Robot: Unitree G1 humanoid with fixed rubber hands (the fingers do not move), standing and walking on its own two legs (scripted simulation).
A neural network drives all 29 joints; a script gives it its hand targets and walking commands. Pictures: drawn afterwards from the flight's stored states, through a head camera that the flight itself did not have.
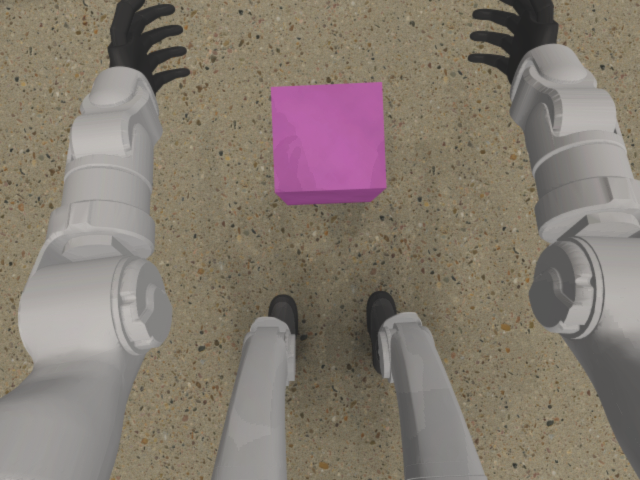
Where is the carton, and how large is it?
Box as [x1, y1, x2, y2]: [271, 82, 386, 204]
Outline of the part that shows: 381,82 271,87 274,185 275,192 287,204 370,201 386,187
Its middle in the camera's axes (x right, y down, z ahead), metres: +0.02 -0.18 +0.85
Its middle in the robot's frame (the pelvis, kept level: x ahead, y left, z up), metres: +0.56 +0.00 -0.53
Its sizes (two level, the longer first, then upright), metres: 0.210 0.200 0.250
